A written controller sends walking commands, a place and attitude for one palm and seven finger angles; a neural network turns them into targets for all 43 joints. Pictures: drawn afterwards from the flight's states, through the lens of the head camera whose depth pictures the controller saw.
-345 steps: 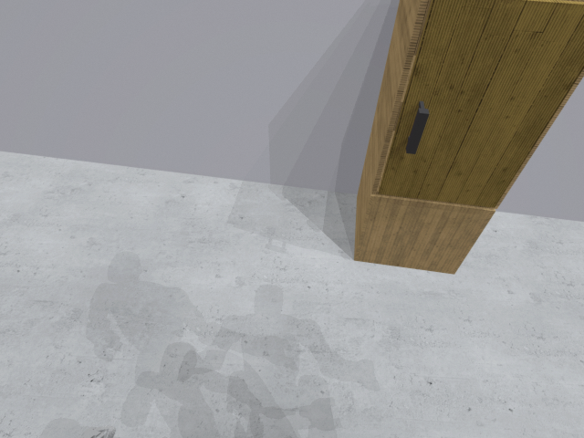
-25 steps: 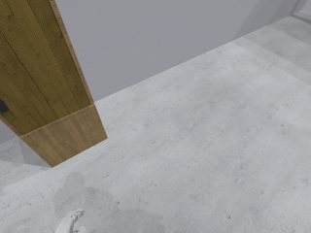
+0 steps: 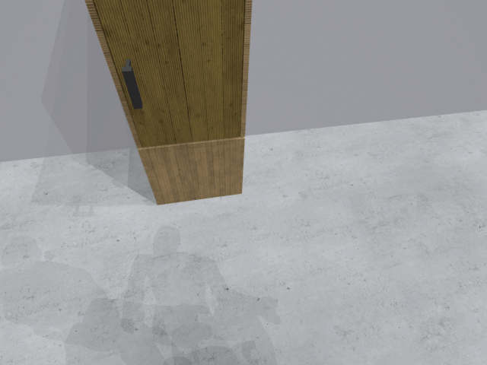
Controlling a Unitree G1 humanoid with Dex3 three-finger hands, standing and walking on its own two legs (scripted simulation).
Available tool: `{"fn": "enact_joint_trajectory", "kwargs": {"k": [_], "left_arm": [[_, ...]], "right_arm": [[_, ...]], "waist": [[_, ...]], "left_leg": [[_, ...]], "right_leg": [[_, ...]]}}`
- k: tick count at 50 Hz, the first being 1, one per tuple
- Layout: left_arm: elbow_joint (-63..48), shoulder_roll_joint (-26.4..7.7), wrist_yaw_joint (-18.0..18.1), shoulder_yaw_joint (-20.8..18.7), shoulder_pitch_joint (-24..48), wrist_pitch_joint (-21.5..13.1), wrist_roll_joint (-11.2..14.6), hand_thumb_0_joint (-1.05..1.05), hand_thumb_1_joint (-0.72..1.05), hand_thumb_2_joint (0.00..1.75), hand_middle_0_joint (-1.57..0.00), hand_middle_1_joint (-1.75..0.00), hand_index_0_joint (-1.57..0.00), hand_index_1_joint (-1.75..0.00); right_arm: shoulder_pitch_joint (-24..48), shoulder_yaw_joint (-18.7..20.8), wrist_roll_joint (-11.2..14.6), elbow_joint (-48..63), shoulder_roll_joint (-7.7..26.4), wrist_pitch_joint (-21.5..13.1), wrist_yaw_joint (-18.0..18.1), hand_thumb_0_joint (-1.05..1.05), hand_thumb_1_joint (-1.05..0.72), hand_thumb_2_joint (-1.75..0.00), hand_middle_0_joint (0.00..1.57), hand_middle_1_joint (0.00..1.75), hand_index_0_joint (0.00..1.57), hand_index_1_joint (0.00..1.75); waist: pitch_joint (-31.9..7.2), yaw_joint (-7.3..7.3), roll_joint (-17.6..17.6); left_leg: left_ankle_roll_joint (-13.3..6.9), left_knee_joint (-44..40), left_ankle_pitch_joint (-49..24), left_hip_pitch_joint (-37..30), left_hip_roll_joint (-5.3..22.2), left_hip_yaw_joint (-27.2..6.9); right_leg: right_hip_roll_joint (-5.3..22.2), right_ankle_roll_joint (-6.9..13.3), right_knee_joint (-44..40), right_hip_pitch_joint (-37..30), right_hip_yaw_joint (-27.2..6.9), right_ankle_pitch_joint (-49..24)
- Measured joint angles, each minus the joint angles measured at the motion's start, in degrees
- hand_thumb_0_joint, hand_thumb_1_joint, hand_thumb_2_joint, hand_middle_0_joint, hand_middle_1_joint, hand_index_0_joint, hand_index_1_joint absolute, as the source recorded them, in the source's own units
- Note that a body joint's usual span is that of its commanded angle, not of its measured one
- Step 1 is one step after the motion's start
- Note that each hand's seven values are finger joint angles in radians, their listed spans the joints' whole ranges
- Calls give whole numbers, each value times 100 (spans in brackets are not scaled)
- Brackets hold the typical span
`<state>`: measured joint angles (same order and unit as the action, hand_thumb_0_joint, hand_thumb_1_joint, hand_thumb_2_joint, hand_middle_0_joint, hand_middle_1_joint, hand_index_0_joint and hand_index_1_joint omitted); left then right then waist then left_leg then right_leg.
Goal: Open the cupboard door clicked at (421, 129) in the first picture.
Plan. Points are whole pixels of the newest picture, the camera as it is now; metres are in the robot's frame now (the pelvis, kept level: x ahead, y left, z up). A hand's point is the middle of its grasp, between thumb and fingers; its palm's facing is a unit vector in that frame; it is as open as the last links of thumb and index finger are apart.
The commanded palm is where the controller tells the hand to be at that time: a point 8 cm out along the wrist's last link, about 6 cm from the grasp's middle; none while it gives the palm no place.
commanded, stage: turn to face it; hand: left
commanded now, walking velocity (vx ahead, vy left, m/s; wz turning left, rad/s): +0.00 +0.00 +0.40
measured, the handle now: (133, 84) +0.82 +0.39 -0.05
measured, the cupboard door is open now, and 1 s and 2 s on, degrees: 0 0 0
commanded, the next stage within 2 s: take the last steps up to it in 0.42 s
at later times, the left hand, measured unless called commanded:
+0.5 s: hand out of the picture +0.03 +0.18 -0.14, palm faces +0.20 -0.94 -0.27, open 7.4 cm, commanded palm none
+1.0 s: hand out of the picture -0.09 +0.19 -0.16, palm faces +0.29 -0.94 -0.15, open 7.4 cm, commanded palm none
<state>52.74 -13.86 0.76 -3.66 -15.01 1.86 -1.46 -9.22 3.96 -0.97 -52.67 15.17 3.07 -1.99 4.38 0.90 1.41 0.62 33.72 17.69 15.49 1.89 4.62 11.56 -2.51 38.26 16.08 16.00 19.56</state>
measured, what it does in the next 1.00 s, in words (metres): steps on the spot: right foot, then left foot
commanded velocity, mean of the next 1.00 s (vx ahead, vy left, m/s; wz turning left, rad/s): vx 0.15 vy -0.02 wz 0.14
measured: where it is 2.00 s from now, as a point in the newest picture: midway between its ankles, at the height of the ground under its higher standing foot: (231, 327)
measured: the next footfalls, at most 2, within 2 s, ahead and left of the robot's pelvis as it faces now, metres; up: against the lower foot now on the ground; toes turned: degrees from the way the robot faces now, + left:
right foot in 0.42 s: +0.05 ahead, -0.11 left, +0.00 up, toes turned +4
left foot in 0.86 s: -0.03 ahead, +0.13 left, +0.00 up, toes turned +20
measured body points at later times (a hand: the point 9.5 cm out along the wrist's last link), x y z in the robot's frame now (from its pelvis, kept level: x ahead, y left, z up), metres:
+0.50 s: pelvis -0.02 -0.02 +0.01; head +0.00 -0.05 +0.46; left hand +0.02 +0.23 -0.12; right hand +0.09 -0.24 -0.15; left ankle -0.02 +0.11 -0.69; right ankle +0.01 -0.11 -0.72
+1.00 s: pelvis +0.01 +0.03 +0.02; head +0.00 +0.05 +0.47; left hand -0.10 +0.24 -0.15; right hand +0.06 -0.18 -0.13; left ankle -0.06 +0.12 -0.72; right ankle +0.04 -0.10 -0.66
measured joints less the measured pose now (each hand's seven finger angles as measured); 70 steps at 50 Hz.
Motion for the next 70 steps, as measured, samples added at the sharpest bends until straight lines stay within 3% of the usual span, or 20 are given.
{"fn": "enact_joint_trajectory", "kwargs": {"k": [3, 5, 8, 14, 18, 20, 21, 23, 25, 28, 31, 36, 42, 46, 51, 56, 61, 65, 68, 70], "left_arm": [[154, -207, 37, -83, 12, 196, 10, 0, 90, 90, -20, -30, -20, -30], [243, -245, 31, -114, 42, 246, 19, 0, 90, 90, -20, -30, -19, -30], [237, -229, -15, -105, 80, 199, 21, 0, 91, 90, -19, -30, -19, -30], [137, -53, -17, -24, 218, 146, 38, 0, 91, 90, -19, -30, -19, -30], [70, 120, 1, 40, 342, 80, 61, 0, 91, 90, -19, -30, -19, -30], [34, 207, 10, 81, 364, 1, 72, 0, 91, 90, -19, -30, -19, -30], [10, 236, 15, 105, 348, -58, 67, 0, 91, 90, -19, -30, -19, -30], [36, 377, 33, 160, 352, -151, 21, 0, 91, 90, -19, -30, -19, -30], [30, 467, 28, 195, 296, -180, 6, 0, 90, 90, -20, -30, -20, -30], [79, 556, 43, 203, 203, -170, 0, 0, 90, 90, -20, -30, -20, -30], [195, 584, 57, 176, 99, -204, -12, 0, 91, 90, -20, -30, -20, -30], [431, 494, 15, 138, -169, -329, -56, 0, 91, 90, -20, -30, -20, -30], [893, 377, -35, 92, -615, -305, -36, 0, 91, 90, -20, -30, -20, -30], [1221, 321, -79, 62, -843, -63, -16, 0, 91, 90, -20, -30, -20, -30], [1266, 314, -197, 35, -609, -51, -49, 1, 91, 90, -19, -30, -19, -30], [1023, 347, -209, 17, -111, -100, -21, 0, 91, 90, -19, -30, -19, -30], [815, 360, -214, -6, 450, -115, 7, 0, 91, 90, -19, -30, -19, -30], [626, 347, -243, -6, 790, -295, 3, 0, 91, 90, -19, -30, -19, -30], [528, 365, -186, -6, 926, -577, 10, 0, 91, 90, -19, -30, -19, -30], [528, 422, -143, 26, 878, -596, 29, 0, 91, 90, -19, -30, -19, -30]], "right_arm": [[147, -64, -10, 67, -123, -134, 53, 1, -91, -90, 20, 30, 20, 30], [164, -103, -24, 94, -175, -163, 113, 1, -91, -90, 20, 30, 20, 30], [174, -153, -28, 82, -226, -169, 157, 1, -91, -90, 20, 30, 20, 30], [106, -197, -33, 27, -327, -156, 164, 1, -91, -90, 21, 30, 20, 30], [5, -184, -52, -54, -368, -104, 159, 1, -91, -90, 21, 30, 20, 30], [-68, -165, -39, -109, -366, -76, 158, 1, -90, -90, 21, 30, 20, 30], [-116, -151, -20, -136, -365, -69, 153, 1, -90, -90, 21, 30, 20, 30], [-171, -96, 16, -213, -304, -22, 153, 1, -91, -90, 21, 30, 20, 30], [-245, -46, 3, -298, -279, 76, 145, 1, -91, -90, 21, 30, 20, 30], [-319, 5, -19, -420, -237, 131, 106, 1, -91, -90, 20, 30, 20, 30], [-449, 20, -58, -522, -226, 110, 85, 1, -91, -90, 20, 30, 20, 30], [-625, 4, -90, -705, -272, 59, 45, 1, -91, -90, 20, 30, 20, 30], [-620, -100, -59, -759, -402, -198, 84, 1, -91, -90, 20, 30, 19, 30], [-671, -170, -86, -747, -594, -437, 183, 1, -91, -90, 20, 30, 20, 30], [-1072, -270, -66, -890, -810, -576, 289, 0, -91, -90, 20, 30, 20, 30], [-1447, -301, -38, -1169, -966, -606, 324, 0, -91, -90, 20, 30, 20, 30], [-1687, -252, -81, -1336, -1000, -594, 326, 1, -91, -90, 21, 30, 20, 30], [-1840, -200, -83, -1458, -930, -557, 310, 1, -91, -90, 21, 30, 20, 30], [-1714, -180, 17, -1523, -856, -431, 263, 1, -91, -90, 21, 30, 20, 30], [-1501, -132, 27, -1457, -755, -370, 246, 1, -91, -90, 21, 30, 20, 30]], "waist": [[46, 75, 188], [23, 72, 156], [-3, 82, 85], [-54, 16, -67], [-77, -76, -183], [-111, -93, -240], [-141, -90, -247], [-133, -118, -439], [-176, -115, -461], [-203, -111, -456], [-254, -119, -414], [-373, 4, -258], [-467, 179, -88], [-490, 83, 39], [-414, -60, 11], [-270, -79, -8], [-100, -276, -70], [-12, -398, -199], [77, -326, -248], [64, -283, -286]], "left_leg": [[-235, 227, 117, 119, -115, -38], [-237, 54, 31, 40, -124, -132], [-250, -331, -216, -121, -172, -252], [-268, -684, -476, -242, -294, -455], [-206, -600, -495, -152, -365, -596], [-147, -450, -452, -50, -405, -653], [-107, -309, -396, 33, -440, -669], [-54, 309, 143, 280, -405, -765], [-15, 1354, 712, 625, -461, -780], [59, 2581, 570, 967, -364, -708], [146, 2813, 325, 961, -147, -612], [148, 1792, 420, 528, 159, -328], [3, -141, 310, -283, 165, 45], [-124, -439, 72, -573, 112, 154], [-136, -1162, -61, -1177, 64, 160], [-105, -1604, -61, -1641, 11, 237], [48, -1596, 244, -1942, 64, 329], [235, -969, 828, -1963, 274, 331], [8, 1671, 1259, -921, 355, -73], [-120, 3198, 945, -107, 302, -287]], "right_leg": [[-155, -166, 1434, 611, -752, 1002], [-334, -207, 2146, 906, -1023, 884], [-462, -252, 2431, 1090, -1192, 529], [-655, -289, 1695, 863, -1311, 510], [-825, -221, 724, 427, -1299, 505], [-906, -185, -31, 89, -1253, 98], [-918, -112, -501, -112, -1231, -219], [-986, 265, -538, -148, -1091, -317], [-928, 434, -555, -178, -995, -274], [-872, 457, -804, -300, -899, -391], [-836, 447, -1049, -414, -788, -514], [-772, 410, -1374, -537, -652, -648], [-731, 248, -1284, -516, -610, -554], [-737, 209, 238, 40, -877, 472], [-687, 130, 1911, 993, -1060, -68], [-529, 12, 1855, 1557, -1110, -584], [-530, 84, 754, 1521, -989, -720], [-762, 293, -282, 945, -813, -747], [-842, 596, -47, 849, -704, -842], [-901, 641, -113, 632, -632, -643]]}}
